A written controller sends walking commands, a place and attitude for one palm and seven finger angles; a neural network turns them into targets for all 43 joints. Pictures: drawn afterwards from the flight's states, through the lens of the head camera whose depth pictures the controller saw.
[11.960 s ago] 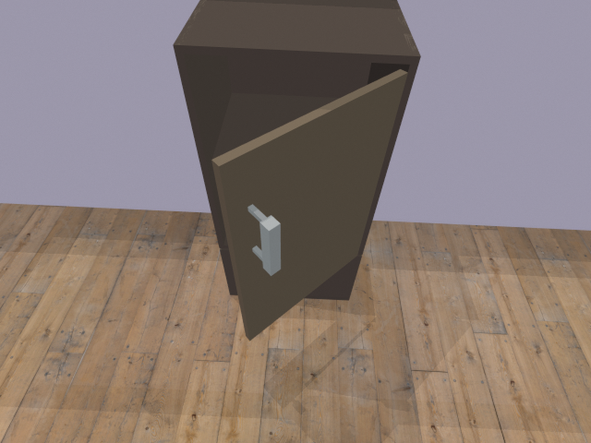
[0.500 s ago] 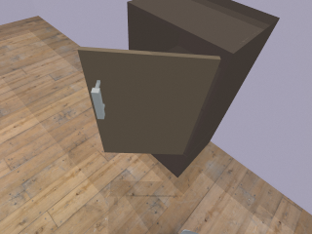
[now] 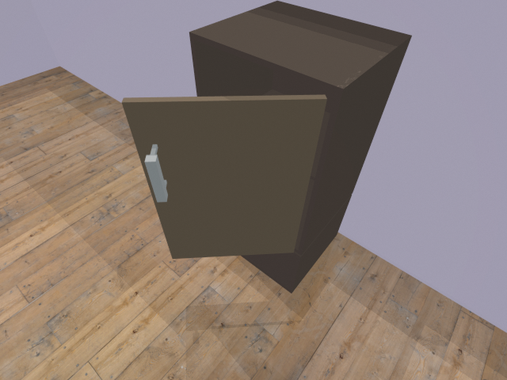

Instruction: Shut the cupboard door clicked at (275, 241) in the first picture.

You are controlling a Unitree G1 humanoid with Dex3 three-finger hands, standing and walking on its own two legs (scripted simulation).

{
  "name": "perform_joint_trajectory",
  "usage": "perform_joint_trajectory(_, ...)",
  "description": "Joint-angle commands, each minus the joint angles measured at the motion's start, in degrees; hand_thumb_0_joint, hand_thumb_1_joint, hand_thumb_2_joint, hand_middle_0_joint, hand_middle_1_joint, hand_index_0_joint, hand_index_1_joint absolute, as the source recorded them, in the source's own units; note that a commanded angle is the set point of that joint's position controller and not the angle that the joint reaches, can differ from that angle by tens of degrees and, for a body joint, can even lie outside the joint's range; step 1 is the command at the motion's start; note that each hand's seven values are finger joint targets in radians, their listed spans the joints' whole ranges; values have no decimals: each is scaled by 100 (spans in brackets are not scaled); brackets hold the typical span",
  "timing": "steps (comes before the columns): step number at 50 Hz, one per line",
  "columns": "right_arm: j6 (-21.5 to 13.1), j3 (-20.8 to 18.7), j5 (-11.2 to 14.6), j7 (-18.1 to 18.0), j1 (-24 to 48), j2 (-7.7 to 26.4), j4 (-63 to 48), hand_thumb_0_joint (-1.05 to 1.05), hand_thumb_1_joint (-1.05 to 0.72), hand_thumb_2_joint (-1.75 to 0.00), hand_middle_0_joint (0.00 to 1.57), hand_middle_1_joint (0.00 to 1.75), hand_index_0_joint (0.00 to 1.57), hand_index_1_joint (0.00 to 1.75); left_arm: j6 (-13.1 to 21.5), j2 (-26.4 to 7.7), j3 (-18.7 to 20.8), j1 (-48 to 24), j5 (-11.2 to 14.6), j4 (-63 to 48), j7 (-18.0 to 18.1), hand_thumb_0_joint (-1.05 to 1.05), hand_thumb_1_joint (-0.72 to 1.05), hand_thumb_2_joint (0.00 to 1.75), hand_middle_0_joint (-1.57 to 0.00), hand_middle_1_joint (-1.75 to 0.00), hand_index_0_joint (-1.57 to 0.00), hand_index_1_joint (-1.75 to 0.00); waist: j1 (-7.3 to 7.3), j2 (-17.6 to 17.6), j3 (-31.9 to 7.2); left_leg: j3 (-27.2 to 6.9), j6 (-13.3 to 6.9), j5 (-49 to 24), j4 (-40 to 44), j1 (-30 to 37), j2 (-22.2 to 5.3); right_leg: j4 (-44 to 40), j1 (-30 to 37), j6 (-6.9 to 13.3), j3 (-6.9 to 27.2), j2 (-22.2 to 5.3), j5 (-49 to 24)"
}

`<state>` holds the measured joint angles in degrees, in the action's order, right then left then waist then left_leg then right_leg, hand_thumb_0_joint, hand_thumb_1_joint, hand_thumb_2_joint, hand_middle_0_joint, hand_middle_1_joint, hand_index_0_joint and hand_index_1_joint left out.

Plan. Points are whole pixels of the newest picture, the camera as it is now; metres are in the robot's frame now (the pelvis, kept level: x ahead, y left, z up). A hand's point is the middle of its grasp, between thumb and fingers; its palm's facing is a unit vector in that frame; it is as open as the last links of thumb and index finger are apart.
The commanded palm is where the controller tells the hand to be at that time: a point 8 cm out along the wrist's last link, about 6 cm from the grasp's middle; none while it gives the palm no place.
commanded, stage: come to a stop and stand still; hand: left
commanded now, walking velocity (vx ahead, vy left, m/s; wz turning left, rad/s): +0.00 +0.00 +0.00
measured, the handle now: (158, 173) +0.55 +0.25 -0.02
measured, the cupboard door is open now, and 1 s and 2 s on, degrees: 44 44 44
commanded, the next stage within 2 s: look again from close up in 0.20 s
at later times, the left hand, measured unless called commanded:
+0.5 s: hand out of the picture +0.00 +0.17 -0.19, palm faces +0.03 -0.98 -0.17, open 7.4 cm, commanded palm none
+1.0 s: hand out of the picture +0.03 +0.20 -0.18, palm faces +0.00 -0.98 -0.19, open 7.4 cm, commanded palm none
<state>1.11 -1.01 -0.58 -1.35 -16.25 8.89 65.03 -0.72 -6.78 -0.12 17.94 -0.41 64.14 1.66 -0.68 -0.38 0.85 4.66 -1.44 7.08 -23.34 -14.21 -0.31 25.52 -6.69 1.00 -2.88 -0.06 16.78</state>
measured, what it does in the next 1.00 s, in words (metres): stands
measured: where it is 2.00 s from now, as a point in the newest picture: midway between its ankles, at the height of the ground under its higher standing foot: outside the picture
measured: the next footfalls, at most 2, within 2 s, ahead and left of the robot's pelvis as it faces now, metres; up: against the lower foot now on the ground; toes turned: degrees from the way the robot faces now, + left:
right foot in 1.70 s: +0.23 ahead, -0.13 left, +0.00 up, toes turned -1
left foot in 2.00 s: +0.12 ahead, +0.11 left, +0.00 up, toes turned +8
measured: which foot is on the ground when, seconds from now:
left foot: down 0.00-1.00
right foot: down 0.00-1.00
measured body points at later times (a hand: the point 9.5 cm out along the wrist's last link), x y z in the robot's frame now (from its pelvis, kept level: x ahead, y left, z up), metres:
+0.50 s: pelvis +0.01 +0.01 -0.01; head +0.02 +0.01 +0.44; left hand +0.00 +0.22 -0.17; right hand +0.00 -0.20 -0.17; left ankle +0.06 +0.10 -0.74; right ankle -0.03 -0.10 -0.74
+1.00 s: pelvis +0.03 +0.02 -0.01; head +0.03 +0.04 +0.44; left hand +0.03 +0.26 -0.17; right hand +0.07 -0.21 -0.15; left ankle +0.06 +0.10 -0.74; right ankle -0.03 -0.10 -0.74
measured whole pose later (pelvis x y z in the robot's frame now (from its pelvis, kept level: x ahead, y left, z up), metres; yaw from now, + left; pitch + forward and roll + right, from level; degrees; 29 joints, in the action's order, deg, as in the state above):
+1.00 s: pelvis +0.03 +0.02 -0.01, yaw +0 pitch +0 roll +0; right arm -0.8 0.6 -1.1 -0.5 -12.4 9.5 61.0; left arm 0.4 -11.0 -0.2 17.6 -1.2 60.4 1.7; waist 0.2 -2.1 0.4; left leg 5.6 -3.7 12.3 -28.7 -16.6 1.3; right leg 28.4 -8.0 -0.7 -1.7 -1.8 20.2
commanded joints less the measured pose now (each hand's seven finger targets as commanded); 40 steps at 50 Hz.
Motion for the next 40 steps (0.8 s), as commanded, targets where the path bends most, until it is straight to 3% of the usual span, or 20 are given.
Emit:
perform_joint_trajectory(1,-63,-46,-15,-35,-320,321,-104,0,-90,-90,20,30,20,30,51,-609,133,253,-10,-180,65,0,90,90,-20,-30,-20,-30,-3,60,842,-748,63,951,395,291,-425,-1102,-1439,105,767,-673,1079)
perform_joint_trajectory(8,-104,-40,-27,-77,-603,191,-15,0,-90,-90,20,30,20,30,50,-459,144,418,-2,-122,62,0,90,90,-20,-30,-20,-30,46,165,595,-880,14,1044,466,71,-473,-883,-1103,116,647,-581,765)
perform_joint_trajectory(14,-158,-41,-3,-99,-683,115,48,0,-90,-90,20,30,20,30,100,-331,123,533,10,-67,80,0,90,90,-20,-30,-20,-30,48,0,408,-826,-4,540,342,267,-523,-803,-985,106,610,-599,223)
perform_joint_trajectory(15,-255,5,-22,3,81,371,-375,0,-90,-90,20,30,20,30,298,-493,15,855,-135,-9,252,0,90,90,-20,-30,-20,-30,312,308,638,-589,148,89,-892,-123,-504,-907,-1074,165,1001,-777,-1164)
perform_joint_trajectory(16,-189,-3,-25,70,-385,116,-511,0,-90,-90,20,30,20,30,349,-795,59,418,-80,-330,211,0,90,90,-20,-30,-20,-30,-193,143,317,-516,139,939,-949,-173,-362,-1096,-1211,342,1141,-1069,389)
perform_joint_trajectory(18,-170,20,-78,113,-647,107,-524,0,-90,-90,20,30,20,30,401,-779,92,171,-76,-517,176,0,90,90,-20,-30,-20,-30,-245,-23,145,-430,117,716,-964,-46,-319,-842,-1203,470,919,-946,514)
perform_joint_trajectory(22,-295,42,-59,40,-623,279,-629,0,-90,-90,20,30,20,30,322,-504,75,456,-72,-497,169,0,90,90,-20,-30,-20,-30,-44,421,154,-820,-136,-51,-402,-167,-567,-57,-848,306,471,-442,-170)
perform_joint_trajectory(23,-290,43,-47,26,-524,339,-670,0,-90,-90,20,30,20,30,296,-507,72,541,-60,-486,162,0,90,90,-20,-30,-20,-30,18,316,228,-903,-182,74,-312,-299,-607,-15,-780,266,467,-384,-113)
perform_joint_trajectory(26,-267,27,-37,18,-359,441,-687,0,-90,-90,20,30,20,30,255,-492,53,552,-62,-488,151,0,90,90,-20,-30,-20,-30,36,-93,462,-898,-180,476,-116,-345,-580,-77,-894,215,478,-405,19)
perform_joint_trajectory(40,-330,-6,-24,13,90,824,-702,0,-90,-90,20,30,20,30,203,-918,96,366,-70,-625,93,0,90,90,-20,-30,-20,-30,82,186,-11,-826,-206,-214,102,279,-649,-184,-598,84,481,-490,-497)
